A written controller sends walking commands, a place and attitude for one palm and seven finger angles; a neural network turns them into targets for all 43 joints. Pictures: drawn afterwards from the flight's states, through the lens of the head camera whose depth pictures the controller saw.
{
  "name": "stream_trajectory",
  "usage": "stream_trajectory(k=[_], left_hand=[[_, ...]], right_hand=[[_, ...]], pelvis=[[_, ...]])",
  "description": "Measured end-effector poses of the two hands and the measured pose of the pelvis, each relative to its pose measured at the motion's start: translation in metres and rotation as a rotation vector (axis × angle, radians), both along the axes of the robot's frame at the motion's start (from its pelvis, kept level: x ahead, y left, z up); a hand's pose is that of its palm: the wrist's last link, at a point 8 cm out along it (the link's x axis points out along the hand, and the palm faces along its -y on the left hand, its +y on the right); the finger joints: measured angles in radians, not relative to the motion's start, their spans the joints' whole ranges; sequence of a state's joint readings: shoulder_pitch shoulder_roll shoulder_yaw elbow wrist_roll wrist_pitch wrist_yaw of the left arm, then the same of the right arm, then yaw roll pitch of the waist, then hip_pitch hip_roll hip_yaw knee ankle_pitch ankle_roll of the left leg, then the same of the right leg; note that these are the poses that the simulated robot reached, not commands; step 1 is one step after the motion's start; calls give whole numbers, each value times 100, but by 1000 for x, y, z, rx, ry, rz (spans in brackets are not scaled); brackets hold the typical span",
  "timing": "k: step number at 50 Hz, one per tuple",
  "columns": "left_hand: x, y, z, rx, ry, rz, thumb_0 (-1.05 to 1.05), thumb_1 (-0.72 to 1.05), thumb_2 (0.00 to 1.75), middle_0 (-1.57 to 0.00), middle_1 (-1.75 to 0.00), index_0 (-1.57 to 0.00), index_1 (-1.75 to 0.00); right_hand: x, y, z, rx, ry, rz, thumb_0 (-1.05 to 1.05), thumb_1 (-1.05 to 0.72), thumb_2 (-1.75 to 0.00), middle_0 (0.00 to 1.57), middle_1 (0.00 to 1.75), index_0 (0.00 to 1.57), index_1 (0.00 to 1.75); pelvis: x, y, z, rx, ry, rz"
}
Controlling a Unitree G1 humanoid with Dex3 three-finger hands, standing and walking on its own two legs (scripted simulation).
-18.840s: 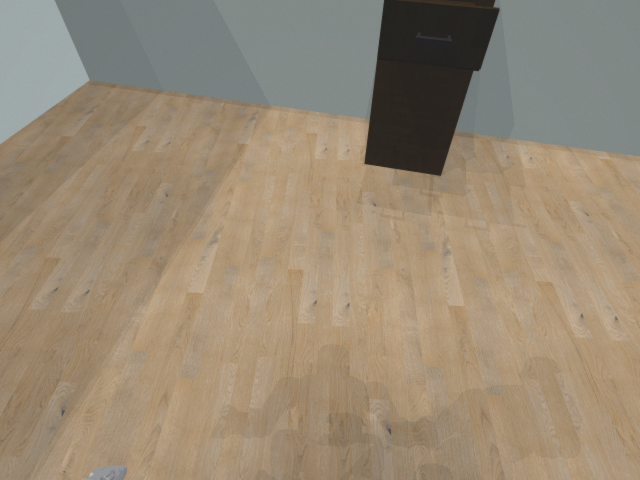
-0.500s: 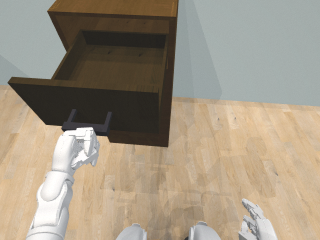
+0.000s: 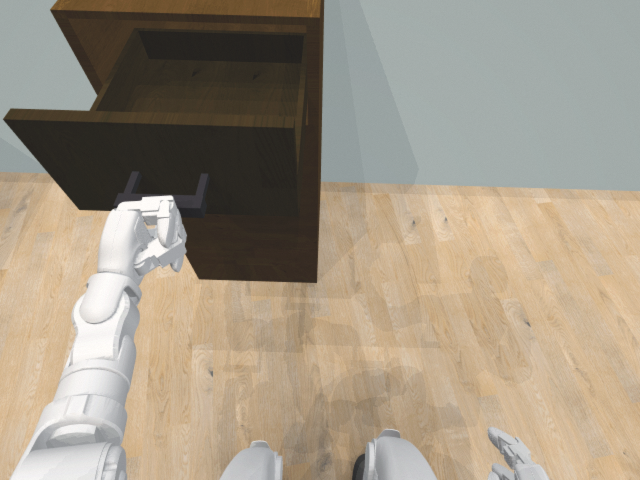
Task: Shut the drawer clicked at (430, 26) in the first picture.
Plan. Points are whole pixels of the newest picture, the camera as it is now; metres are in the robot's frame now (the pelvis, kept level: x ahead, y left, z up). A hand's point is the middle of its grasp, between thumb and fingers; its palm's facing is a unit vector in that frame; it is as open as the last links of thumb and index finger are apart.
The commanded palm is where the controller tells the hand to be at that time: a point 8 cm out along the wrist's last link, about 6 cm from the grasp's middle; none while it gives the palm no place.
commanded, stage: push the drawer shut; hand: left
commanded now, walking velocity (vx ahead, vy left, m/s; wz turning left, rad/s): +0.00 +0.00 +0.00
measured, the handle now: (165, 192) +0.47 +0.22 +0.06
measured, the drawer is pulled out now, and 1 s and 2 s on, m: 0.22 0.10 0.00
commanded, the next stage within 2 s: none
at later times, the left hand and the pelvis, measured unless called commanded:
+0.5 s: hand (185, 199) +0.46 +0.19 +0.05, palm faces -0.04 -1.00 -0.05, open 2.7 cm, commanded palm +0.46 +0.23 +0.06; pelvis +0.00 +0.01 -0.01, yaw -1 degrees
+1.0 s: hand (195, 168) +0.51 +0.19 +0.05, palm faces -0.03 -1.00 -0.04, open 2.9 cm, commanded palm +0.51 +0.23 +0.06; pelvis +0.01 +0.01 -0.01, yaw -2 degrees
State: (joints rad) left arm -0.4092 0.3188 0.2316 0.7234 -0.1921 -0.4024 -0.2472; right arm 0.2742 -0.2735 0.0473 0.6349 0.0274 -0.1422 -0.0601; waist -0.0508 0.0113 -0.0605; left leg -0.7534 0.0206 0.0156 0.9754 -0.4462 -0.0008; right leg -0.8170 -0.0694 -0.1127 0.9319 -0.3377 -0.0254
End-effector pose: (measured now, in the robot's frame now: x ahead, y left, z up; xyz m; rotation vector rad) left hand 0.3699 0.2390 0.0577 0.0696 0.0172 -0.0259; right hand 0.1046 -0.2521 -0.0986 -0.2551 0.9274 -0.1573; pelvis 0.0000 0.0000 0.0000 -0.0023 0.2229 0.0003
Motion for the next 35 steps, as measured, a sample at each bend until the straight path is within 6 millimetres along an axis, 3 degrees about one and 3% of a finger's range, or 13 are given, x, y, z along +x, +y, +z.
stream_trajectory(k=[10,35], left_hand=[[26,5,-1,-6,1,-5,-4,73,94,-140,-160,-140,-160],[96,5,-3,-24,10,-13,-6,72,92,-140,-160,-139,-160]], right_hand=[[-24,-5,-5,-16,96,-34,1,-90,-90,21,30,20,30],[-57,1,-16,-23,249,-75,1,-90,-90,21,30,20,30]], pelvis=[[1,2,-1,-2,25,-7],[6,11,-12,-18,111,-15]])
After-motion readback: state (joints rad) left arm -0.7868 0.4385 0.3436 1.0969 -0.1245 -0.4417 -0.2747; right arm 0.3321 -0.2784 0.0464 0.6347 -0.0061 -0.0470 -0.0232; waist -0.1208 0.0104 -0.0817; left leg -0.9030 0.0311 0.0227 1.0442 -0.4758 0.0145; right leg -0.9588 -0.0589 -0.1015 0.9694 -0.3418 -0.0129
